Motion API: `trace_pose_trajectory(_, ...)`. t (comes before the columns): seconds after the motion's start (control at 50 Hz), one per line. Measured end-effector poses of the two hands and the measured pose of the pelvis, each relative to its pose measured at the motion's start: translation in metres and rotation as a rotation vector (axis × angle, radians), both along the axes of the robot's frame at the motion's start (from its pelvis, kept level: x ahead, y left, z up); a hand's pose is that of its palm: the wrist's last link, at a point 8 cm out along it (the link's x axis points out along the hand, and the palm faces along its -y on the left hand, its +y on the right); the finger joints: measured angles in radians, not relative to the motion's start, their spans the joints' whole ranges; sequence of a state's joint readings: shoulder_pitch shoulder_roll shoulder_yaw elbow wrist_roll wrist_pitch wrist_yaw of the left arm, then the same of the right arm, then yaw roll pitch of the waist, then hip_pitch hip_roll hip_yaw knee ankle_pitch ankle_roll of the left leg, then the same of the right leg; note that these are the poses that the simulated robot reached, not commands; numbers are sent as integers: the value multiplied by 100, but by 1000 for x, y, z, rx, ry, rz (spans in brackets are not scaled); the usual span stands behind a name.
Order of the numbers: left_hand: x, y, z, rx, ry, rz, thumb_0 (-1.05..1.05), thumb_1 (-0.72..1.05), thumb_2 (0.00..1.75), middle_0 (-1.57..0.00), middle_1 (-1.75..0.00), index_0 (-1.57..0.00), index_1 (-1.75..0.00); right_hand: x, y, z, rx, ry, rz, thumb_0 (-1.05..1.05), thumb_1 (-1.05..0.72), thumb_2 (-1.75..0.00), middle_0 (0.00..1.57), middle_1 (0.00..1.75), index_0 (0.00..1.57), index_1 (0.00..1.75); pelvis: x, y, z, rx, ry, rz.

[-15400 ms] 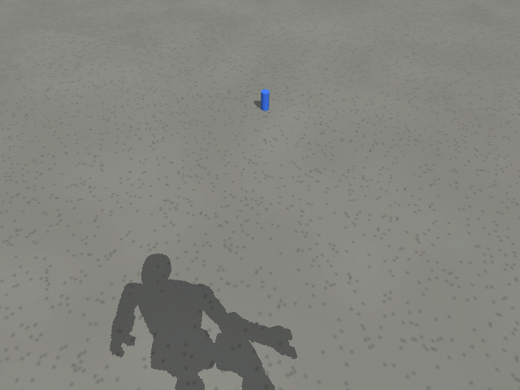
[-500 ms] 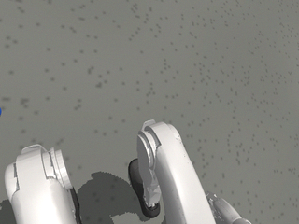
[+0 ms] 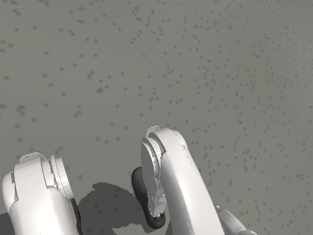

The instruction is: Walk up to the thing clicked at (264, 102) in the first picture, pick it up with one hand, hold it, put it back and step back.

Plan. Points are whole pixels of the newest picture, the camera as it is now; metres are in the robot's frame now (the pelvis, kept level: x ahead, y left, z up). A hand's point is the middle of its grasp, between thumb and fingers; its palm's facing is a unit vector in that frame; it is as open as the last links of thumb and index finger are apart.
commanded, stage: close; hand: left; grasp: from above
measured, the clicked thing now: out of the picture +0.44 +0.35 -0.24
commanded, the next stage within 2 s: settle in 0.74 s
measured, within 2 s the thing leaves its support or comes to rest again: leaves its support in 1.28 s
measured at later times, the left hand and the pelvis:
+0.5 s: hand out of the picture +0.42 +0.34 -0.20, palm faces -0.42 -0.16 -0.89, open 9.8 cm; pelvis +0.00 +0.00 +0.00, yaw +0 degrees
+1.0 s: hand out of the picture +0.42 +0.34 -0.20, palm faces -0.43 -0.15 -0.89, open 8.4 cm; pelvis +0.00 +0.00 +0.00, yaw +0 degrees
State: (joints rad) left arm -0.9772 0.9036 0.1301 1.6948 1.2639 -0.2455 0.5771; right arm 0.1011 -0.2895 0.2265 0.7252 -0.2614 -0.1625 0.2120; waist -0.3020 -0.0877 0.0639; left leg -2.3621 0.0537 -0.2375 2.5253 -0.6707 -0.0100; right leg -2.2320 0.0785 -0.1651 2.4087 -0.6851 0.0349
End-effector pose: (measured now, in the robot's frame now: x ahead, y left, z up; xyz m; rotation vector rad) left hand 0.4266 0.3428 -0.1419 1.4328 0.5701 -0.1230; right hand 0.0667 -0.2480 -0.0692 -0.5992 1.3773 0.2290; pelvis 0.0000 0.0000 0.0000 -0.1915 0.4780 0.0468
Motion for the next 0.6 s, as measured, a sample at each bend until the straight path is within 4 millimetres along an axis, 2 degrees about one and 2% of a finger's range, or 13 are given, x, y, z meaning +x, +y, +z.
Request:
trace_pose_trajectory(0.28, 4, 3, 0, 6, 0, 3, 0, -4, 74, -39, -88, -42, -84, 2, -2, 1, -3, 9, 1, 0, -90, -89, 20, 30, 20, 30, 2, 1, 1, -1, 8, 0)
trace_pose_trajectory(0.6, -3, 2, 0, -1, 11, -12, -1, 14, 63, -55, -77, -59, -73, 7, 1, 0, 5, -3, 5, 0, -90, -89, 20, 30, 20, 30, 1, 1, 1, -1, 8, 2)
